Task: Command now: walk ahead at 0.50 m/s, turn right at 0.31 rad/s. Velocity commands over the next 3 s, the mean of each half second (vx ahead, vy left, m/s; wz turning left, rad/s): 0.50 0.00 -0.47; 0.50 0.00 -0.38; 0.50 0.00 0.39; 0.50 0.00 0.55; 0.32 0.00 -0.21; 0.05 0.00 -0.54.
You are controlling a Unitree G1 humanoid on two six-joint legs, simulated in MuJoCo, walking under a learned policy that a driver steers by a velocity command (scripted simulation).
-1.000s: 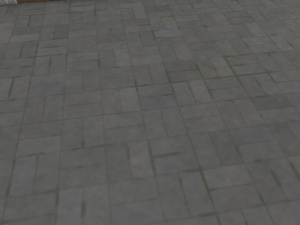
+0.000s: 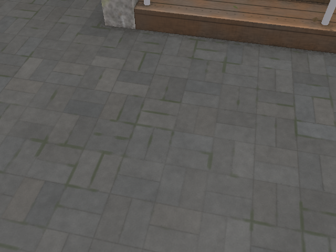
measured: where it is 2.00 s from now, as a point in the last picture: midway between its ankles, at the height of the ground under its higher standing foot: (230, 143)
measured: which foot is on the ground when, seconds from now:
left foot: up 0.00-0.36, down 0.38-0.90, up 0.92-1.00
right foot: down 0.00-0.38, up 0.40-0.86, down 0.88-1.00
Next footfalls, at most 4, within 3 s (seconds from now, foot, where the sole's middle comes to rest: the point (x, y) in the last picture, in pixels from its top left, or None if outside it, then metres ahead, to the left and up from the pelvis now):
0.38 left None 0.39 0.09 -0.76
0.88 right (235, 242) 0.52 -0.25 -0.76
1.42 left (212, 165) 0.88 -0.20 -0.76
1.94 right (243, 116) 1.18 -0.40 -0.76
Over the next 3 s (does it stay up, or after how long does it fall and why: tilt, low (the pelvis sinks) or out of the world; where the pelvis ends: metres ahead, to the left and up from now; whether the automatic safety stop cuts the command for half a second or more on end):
stays up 1.25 -0.31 0.02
